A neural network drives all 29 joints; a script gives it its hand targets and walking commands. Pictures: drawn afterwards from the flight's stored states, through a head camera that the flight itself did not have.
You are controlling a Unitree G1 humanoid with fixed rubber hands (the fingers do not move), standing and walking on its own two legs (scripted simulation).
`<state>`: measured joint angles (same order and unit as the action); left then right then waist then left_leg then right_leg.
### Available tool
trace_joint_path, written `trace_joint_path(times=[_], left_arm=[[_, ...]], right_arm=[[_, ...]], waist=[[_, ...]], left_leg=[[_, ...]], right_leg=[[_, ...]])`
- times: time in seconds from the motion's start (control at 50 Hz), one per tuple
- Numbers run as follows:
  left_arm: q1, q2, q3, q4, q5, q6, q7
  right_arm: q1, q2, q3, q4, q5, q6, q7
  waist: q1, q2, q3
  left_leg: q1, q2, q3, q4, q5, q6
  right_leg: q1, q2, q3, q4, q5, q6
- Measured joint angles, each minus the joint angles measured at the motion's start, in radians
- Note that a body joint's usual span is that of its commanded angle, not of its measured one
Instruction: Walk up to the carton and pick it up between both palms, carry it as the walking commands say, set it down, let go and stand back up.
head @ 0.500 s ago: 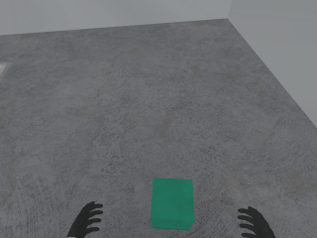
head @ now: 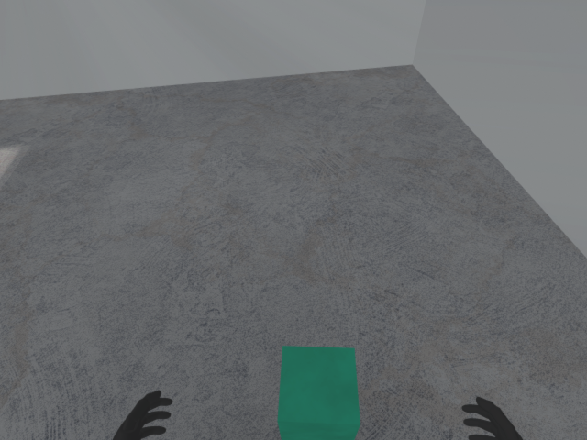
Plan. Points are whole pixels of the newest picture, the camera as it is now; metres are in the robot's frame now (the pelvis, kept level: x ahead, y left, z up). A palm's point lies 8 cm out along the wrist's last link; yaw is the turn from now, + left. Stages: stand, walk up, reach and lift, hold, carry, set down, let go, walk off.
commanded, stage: stand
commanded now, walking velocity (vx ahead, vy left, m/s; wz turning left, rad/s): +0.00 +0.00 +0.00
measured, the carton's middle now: (317, 397) +0.40 -0.02 -0.65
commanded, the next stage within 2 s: none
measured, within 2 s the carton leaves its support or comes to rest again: neither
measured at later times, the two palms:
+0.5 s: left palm out of the picture +0.14 +0.29 -0.08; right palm out of the picture +0.14 -0.29 -0.09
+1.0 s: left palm out of the picture +0.10 +0.30 -0.09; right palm out of the picture +0.10 -0.30 -0.10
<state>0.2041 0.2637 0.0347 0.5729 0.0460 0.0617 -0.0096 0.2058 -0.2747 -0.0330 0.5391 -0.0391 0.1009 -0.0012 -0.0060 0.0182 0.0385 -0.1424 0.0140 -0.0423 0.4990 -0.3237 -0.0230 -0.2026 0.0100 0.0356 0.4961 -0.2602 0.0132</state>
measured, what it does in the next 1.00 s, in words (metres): stands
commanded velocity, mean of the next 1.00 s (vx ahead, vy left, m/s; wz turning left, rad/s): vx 0.00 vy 0.00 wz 0.00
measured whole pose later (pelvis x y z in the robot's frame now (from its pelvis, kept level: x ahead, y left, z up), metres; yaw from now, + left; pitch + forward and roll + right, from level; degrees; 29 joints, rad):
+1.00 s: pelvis +0.00 +0.00 +0.01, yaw +1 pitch -2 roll +0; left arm 0.15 0.37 0.02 0.94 0.03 0.00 0.01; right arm 0.17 -0.38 -0.01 0.92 -0.03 0.00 -0.02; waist 0.00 0.01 0.02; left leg -0.09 0.01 -0.06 0.39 -0.27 -0.02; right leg -0.14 0.00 0.02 0.40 -0.22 0.01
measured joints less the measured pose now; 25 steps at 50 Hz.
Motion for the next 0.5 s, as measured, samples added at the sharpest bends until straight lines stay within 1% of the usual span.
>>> trace_joint_path(times=[0.08,0.2,0.5], left_arm=[[0.004,0.043,0.017,0.065,0.003,-0.024,0.009],[0.000,0.074,0.018,0.126,0.000,-0.042,0.017],[-0.040,0.073,-0.008,0.233,-0.012,-0.054,0.030]], right_arm=[[0.008,-0.040,-0.012,0.079,-0.004,-0.045,-0.006],[0.008,-0.072,-0.008,0.154,-0.003,-0.073,-0.014],[-0.019,-0.076,0.011,0.253,0.002,-0.091,-0.025]], waist=[[0.002,0.004,-0.020],[0.004,0.005,-0.026],[0.006,0.001,-0.026]], left_leg=[[-0.023,-0.001,-0.002,0.013,-0.010,0.001],[-0.020,-0.004,-0.006,0.006,-0.013,0.001],[0.020,-0.007,-0.014,-0.035,-0.002,0.003]], right_leg=[[-0.023,0.000,-0.002,0.014,-0.011,-0.002],[-0.022,-0.004,-0.006,0.015,-0.021,-0.002],[0.019,-0.009,-0.014,-0.018,-0.018,-0.003]])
